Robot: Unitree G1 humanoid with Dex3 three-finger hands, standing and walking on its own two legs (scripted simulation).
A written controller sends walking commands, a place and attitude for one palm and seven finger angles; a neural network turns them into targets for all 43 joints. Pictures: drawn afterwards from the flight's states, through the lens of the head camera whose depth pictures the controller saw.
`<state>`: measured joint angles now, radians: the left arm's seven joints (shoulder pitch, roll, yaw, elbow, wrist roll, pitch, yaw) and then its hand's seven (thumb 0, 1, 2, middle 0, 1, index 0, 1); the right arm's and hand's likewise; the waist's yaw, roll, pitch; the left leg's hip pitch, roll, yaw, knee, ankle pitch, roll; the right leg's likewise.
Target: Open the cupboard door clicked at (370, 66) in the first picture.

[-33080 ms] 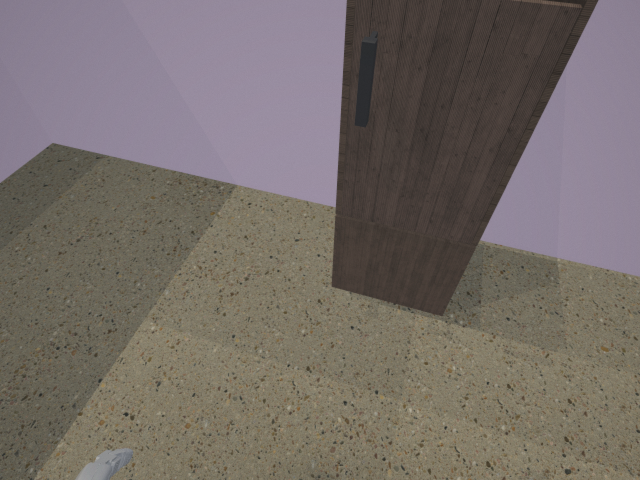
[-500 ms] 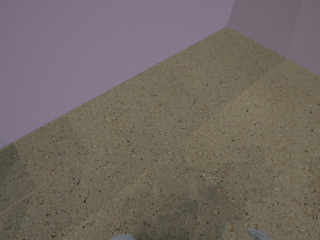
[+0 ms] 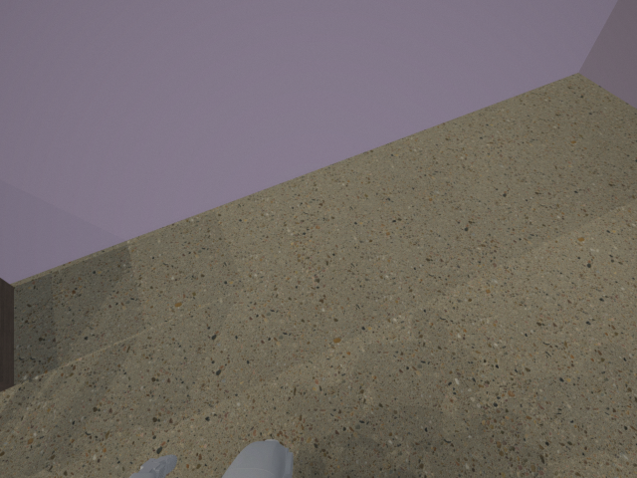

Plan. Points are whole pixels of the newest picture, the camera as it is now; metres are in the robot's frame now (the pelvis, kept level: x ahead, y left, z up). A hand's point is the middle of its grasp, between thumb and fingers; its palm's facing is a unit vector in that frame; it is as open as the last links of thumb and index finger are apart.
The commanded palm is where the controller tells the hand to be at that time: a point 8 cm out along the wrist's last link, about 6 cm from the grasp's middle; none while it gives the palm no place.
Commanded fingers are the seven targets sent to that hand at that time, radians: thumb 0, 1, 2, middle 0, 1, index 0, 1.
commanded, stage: turn to face it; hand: left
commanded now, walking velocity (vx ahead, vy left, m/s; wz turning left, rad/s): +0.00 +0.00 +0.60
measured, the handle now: out of the picture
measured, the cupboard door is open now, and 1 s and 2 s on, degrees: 46 46 46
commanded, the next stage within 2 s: take the last steps up to it in 1.92 s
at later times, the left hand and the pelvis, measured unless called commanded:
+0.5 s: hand out of the picture +0.06 +0.25 -0.16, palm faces +0.32 -0.91 -0.27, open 7.4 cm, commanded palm none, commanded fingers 0.00 0.90 0.90 -0.20 -0.30 -0.20 -0.30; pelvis +0.02 +0.01 +0.00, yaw +18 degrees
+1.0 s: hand out of the picture -0.04 +0.16 -0.17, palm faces +0.62 -0.75 -0.25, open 7.3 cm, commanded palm none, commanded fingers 0.00 0.90 0.90 -0.20 -0.30 -0.20 -0.30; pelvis +0.04 -0.03 -0.01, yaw +38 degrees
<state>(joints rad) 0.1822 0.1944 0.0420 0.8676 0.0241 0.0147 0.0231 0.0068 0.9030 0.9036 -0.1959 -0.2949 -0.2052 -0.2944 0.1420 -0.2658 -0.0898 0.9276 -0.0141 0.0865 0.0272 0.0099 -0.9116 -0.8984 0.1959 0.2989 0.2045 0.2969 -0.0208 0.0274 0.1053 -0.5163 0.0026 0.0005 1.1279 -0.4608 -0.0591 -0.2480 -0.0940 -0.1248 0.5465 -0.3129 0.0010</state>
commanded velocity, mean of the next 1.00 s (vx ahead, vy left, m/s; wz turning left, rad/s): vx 0.00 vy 0.00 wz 0.60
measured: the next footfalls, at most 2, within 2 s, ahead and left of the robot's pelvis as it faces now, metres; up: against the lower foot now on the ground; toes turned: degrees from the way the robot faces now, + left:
left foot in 0.20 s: +0.04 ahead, +0.13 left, +0.00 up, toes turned +15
right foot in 0.62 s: +0.10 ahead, -0.12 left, +0.00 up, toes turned +20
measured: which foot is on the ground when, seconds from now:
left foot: up 0.00-0.18, down 0.20-0.62, up 0.64-1.00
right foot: down 0.00-0.20, up 0.22-0.60, down 0.62-1.00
